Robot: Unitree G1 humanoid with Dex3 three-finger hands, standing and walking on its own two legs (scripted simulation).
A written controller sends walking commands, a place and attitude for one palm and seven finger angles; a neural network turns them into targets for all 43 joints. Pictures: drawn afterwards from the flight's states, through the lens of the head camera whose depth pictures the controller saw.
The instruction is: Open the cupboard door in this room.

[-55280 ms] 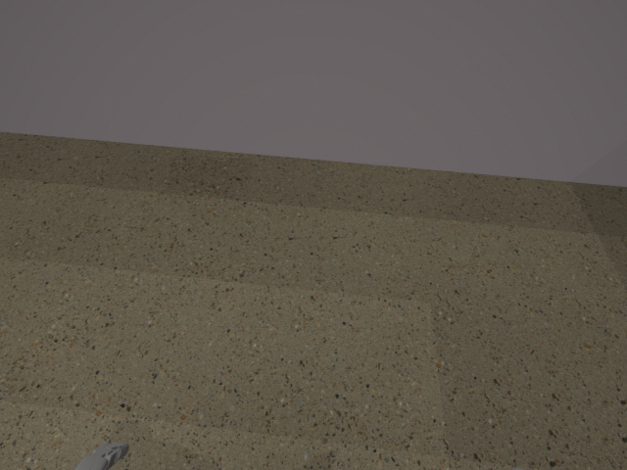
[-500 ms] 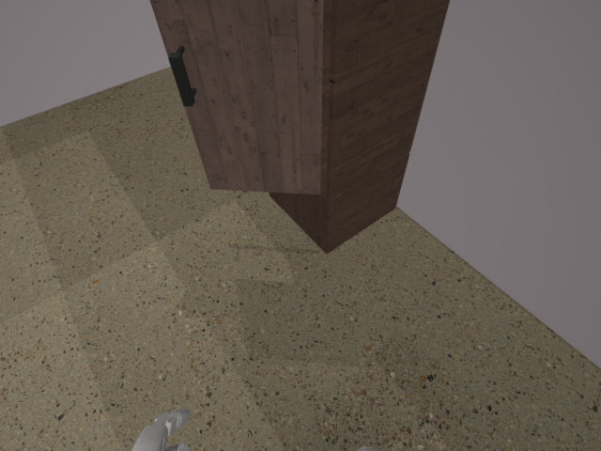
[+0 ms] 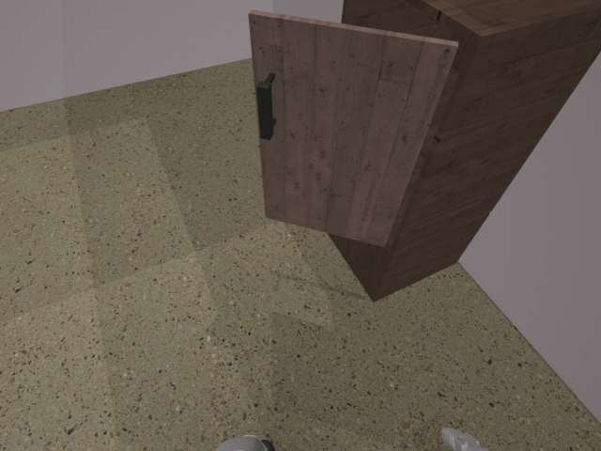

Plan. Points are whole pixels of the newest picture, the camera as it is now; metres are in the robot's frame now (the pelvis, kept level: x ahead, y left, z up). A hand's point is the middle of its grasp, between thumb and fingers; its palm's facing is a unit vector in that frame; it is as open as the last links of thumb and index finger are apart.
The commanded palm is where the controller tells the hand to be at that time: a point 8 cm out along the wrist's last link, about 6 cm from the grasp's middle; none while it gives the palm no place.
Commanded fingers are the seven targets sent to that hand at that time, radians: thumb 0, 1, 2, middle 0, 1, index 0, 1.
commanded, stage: take the last steps up to it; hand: left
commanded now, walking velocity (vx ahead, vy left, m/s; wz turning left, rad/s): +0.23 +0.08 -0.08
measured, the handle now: (268, 106) +0.74 +0.18 +0.01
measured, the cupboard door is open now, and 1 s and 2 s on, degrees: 47 47 47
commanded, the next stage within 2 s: come to a stop and stand still in 0.22 s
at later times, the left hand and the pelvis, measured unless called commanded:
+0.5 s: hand (203, 349) +0.27 +0.21 -0.15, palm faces -0.08 -0.98 -0.20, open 7.4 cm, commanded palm none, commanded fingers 0.00 0.90 0.90 -0.20 -0.30 -0.20 -0.30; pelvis +0.14 +0.04 +0.00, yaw -3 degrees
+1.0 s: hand (178, 444) +0.13 +0.21 -0.17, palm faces +0.00 -0.97 -0.24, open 7.4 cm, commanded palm none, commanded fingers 0.00 0.90 0.90 -0.20 -0.30 -0.20 -0.30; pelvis +0.11 +0.02 +0.00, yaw -2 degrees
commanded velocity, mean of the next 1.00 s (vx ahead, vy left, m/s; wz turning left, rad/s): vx -0.04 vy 0.01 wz -0.03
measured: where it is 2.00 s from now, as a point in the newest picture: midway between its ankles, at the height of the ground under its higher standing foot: outside the picture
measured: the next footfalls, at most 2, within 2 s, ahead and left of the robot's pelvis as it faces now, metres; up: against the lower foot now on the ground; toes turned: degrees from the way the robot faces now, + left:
right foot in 0.44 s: +0.18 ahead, -0.08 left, +0.00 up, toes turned -8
